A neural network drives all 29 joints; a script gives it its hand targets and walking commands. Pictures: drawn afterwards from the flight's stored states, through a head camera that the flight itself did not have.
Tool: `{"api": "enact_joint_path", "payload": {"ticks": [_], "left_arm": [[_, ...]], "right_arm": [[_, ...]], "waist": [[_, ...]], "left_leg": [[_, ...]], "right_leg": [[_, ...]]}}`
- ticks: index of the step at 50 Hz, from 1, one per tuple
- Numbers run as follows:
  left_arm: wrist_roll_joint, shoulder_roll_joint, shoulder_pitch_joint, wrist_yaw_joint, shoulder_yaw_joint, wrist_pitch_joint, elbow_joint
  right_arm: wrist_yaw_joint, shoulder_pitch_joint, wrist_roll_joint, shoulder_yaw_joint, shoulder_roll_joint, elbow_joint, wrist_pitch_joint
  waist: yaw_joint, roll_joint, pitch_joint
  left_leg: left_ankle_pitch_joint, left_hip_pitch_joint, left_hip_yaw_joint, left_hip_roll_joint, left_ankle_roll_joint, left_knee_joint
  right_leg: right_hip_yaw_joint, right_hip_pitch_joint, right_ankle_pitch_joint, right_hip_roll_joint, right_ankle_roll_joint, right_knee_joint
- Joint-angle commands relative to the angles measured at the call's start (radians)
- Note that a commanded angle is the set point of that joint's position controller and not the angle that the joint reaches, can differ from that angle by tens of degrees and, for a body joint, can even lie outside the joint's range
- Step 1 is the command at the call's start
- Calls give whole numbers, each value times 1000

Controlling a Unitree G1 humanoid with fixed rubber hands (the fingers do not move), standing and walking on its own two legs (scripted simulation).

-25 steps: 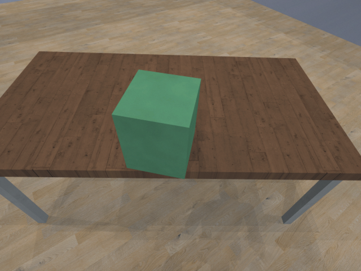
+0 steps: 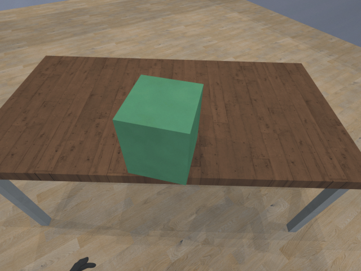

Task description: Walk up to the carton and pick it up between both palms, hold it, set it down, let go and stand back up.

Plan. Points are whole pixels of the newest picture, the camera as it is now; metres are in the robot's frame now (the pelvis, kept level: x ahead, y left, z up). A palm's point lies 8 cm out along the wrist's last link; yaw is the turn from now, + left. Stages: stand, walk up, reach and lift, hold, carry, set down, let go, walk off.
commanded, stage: walk up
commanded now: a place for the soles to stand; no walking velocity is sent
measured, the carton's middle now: (163, 130) +0.53 +0.06 -0.04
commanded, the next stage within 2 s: none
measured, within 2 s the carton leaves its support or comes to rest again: neither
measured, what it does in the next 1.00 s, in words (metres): walks ahead: right foot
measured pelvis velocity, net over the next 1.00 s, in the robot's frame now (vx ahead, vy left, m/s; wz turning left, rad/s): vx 0.12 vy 0.00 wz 0.07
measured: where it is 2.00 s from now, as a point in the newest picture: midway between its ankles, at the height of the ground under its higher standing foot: outside the picture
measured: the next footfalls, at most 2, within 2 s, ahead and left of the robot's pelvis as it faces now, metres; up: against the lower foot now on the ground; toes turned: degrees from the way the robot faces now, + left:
right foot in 0.84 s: +0.26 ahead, -0.08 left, +0.00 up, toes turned +1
left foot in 1.28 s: +0.14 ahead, +0.16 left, +0.00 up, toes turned +0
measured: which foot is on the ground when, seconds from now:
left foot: down 0.00-0.90, up 0.92-1.00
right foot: down 0.00-0.48, up 0.50-0.82, down 0.84-1.00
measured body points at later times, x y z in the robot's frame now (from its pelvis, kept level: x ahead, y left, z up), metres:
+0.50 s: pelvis +0.02 +0.02 +0.00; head +0.01 +0.03 +0.45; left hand +0.04 +0.30 -0.13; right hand +0.08 -0.25 -0.11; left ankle +0.00 +0.13 -0.73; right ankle +0.02 -0.12 -0.72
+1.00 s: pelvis +0.12 +0.00 +0.00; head +0.15 -0.03 +0.44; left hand +0.23 +0.26 -0.10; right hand +0.17 -0.26 -0.15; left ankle +0.03 +0.13 -0.66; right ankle +0.22 -0.08 -0.73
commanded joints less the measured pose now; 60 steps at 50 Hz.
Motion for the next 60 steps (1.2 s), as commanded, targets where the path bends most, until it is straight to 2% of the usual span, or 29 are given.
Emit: {"api": "enact_joint_path", "payload": {"ticks": [1,12,13,14,15,17,18,20,21,22,23,24,25,26,27,28,32,36,38,41,42,43,44,45,48,49,52,57,60], "left_arm": [[-5,143,-7,8,45,-18,-88],[-3,133,-7,4,42,-13,-88],[17,142,82,-1,67,-20,-72],[18,163,100,0,74,-23,-67],[16,190,137,2,82,-24,-54],[22,263,172,7,100,-25,-29],[25,259,156,10,99,-28,-30],[28,223,106,5,83,-31,-35],[22,202,62,1,73,-27,-46],[12,154,-18,-5,58,-19,-73],[-1,52,-66,-8,29,-18,-104],[16,75,-77,-3,40,-10,-121],[17,97,-44,-2,50,-2,-119],[12,108,7,-5,51,-2,-112],[16,117,0,-2,57,-13,-106],[16,106,33,-6,56,-25,-96],[12,81,38,-24,59,-28,-110],[9,42,33,-17,46,-28,-117],[19,53,63,-3,55,-28,-104],[31,133,194,24,85,-34,-62],[35,165,241,31,95,-37,-61],[42,190,251,39,90,-35,-91],[-4,223,213,46,102,-15,-86],[-20,208,106,48,101,-6,-115],[-3,111,73,48,56,-1,-120],[3,116,54,46,57,-3,-116],[-2,146,13,41,75,-1,-107],[6,184,9,35,99,18,-117],[13,191,-10,27,99,33,-127]], "right_arm": [[-5,39,-4,-40,-118,-87,-19],[-7,36,-3,-46,-132,-95,-20],[6,87,-21,-65,-140,-85,-23],[12,71,-20,-63,-126,-88,-22],[16,56,-26,-58,-108,-98,-21],[20,33,-42,-49,-81,-133,-24],[22,33,-48,-51,-79,-141,-29],[25,65,-35,-65,-82,-129,-52],[25,123,-29,-75,-83,-107,-63],[25,222,-28,-90,-100,-70,-69],[19,287,-26,-114,-176,-32,-65],[1,290,-37,-115,-224,-26,-50],[-12,252,-43,-112,-227,-24,-40],[-17,226,-50,-105,-218,-37,-39],[-16,249,-46,-82,-165,-36,-43],[-21,227,-50,-83,-176,-37,-43],[-21,148,-27,-67,-159,-8,-45],[-17,75,-12,-47,-142,-13,-39],[-18,89,-7,-44,-144,-8,-30],[-15,115,3,-33,-141,-23,-28],[-13,161,5,-21,-105,-24,-25],[-19,248,-8,-1,-51,-33,-9],[-35,302,-14,-10,-81,-5,29],[-44,246,-18,-16,-109,6,49],[-34,98,-21,-44,-145,-13,49],[-27,81,-15,-40,-118,-26,45],[-16,79,-11,-26,-72,-22,36],[-18,39,-6,-47,-96,-41,34],[-19,55,-3,-58,-110,-36,28]], "waist": [[6,0,-35],[10,13,7],[17,38,-43],[27,3,31],[44,-42,65],[57,-146,137],[52,-141,175],[18,-109,155],[-22,-87,126],[-88,-8,111],[-133,228,100],[-144,157,121],[-119,90,145],[-100,87,147],[-97,70,157],[-80,86,109],[-47,102,108],[-20,212,109],[-14,179,74],[47,7,-42],[66,-92,-110],[44,-208,-179],[20,-144,-176],[10,-199,-148],[23,-118,13],[15,-111,40],[-1,-118,21],[20,-215,12],[-3,-170,-38]], "left_leg": [[229,-96,-48,41,60,-84],[174,-130,-88,53,70,-129],[-161,-134,-86,31,100,-80],[-278,-245,-96,25,106,-63],[-288,-329,-62,6,92,-12],[-148,-391,62,-9,52,166],[-131,-389,42,22,51,158],[-49,-236,40,16,65,-14],[-5,-57,16,11,77,-92],[-49,161,-101,47,106,-214],[-225,265,-409,197,156,-390],[-303,222,-576,337,201,-445],[-271,167,-560,365,245,-424],[-133,187,-508,359,271,-389],[267,232,-372,300,258,-311],[356,270,-320,293,255,-289],[407,132,-173,214,235,-314],[621,-40,-8,117,182,-210],[564,-86,-11,109,144,-124],[441,-147,9,61,76,122],[245,-217,52,7,45,301],[-248,-234,50,-41,6,480],[-258,-164,-6,8,-6,538],[-250,-185,-4,21,-5,562],[-182,-149,-41,30,-1,461],[-149,-146,-34,26,-3,420],[-115,-153,16,9,-21,373],[-97,-135,60,-1,-30,278],[22,-36,71,3,-3,119]], "right_leg": [[92,117,230,-75,-81,-76],[59,101,134,-50,-59,-70],[83,152,-245,-46,-88,-60],[161,150,-365,-84,-108,-110],[259,174,-455,-148,-142,-193],[472,140,-547,-343,-259,-367],[484,112,-476,-364,-279,-369],[343,35,-304,-288,-227,-309],[240,-97,-275,-217,-172,-238],[89,-302,-282,-99,-91,-76],[-93,-463,-224,56,-4,265],[-5,-499,-270,43,-8,370],[44,-458,-266,-11,-15,390],[49,-457,-269,-23,-15,407],[49,-472,-255,-10,-14,450],[43,-456,-222,-18,-12,434],[29,-312,-42,-10,2,309],[-38,-75,157,29,0,83],[-35,74,273,47,-9,4],[4,326,420,28,-57,-110],[142,427,516,-98,-102,-95],[475,423,548,-341,-195,-144],[545,305,426,-402,-298,-178],[594,210,217,-398,-328,-244],[365,-8,177,-215,-173,-302],[304,-41,185,-180,-155,-298],[230,-14,205,-144,-176,-255],[267,-90,-48,-147,-222,-289],[286,-114,-66,-168,-194,-254]]}}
